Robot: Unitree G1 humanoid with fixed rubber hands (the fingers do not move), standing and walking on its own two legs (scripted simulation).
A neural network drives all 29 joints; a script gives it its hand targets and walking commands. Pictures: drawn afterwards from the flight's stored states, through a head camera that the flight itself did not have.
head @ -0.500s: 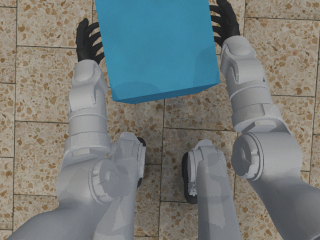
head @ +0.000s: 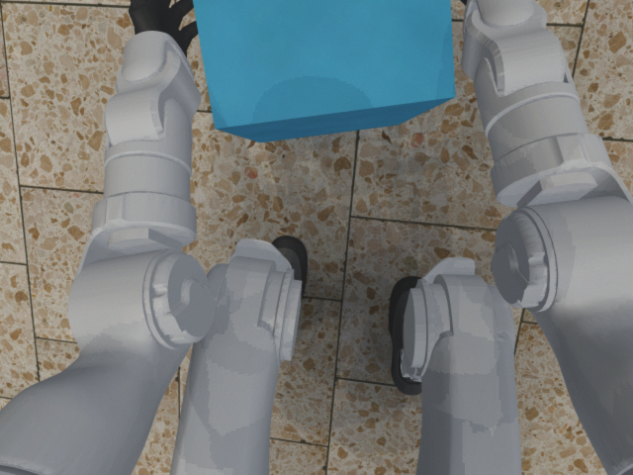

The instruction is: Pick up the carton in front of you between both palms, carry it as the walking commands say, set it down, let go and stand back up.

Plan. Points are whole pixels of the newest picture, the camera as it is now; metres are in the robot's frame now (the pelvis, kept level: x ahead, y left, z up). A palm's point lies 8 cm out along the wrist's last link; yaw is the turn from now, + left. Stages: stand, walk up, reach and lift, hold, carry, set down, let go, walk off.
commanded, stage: set down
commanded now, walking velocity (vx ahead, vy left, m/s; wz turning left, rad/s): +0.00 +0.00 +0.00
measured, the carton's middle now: (320, 35) +0.54 +0.06 -0.23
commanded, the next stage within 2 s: none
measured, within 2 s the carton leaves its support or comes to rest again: rests again in 0.94 s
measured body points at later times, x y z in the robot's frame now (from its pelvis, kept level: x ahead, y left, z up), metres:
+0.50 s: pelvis -0.01 +0.00 -0.01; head +0.36 -0.03 +0.25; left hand +0.52 +0.20 -0.17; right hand +0.57 -0.10 -0.19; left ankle +0.13 +0.13 -0.36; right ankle +0.07 -0.10 -0.36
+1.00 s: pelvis -0.01 +0.00 -0.02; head +0.36 -0.03 +0.23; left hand +0.52 +0.22 -0.18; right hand +0.57 -0.09 -0.20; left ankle +0.13 +0.13 -0.36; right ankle +0.07 -0.10 -0.36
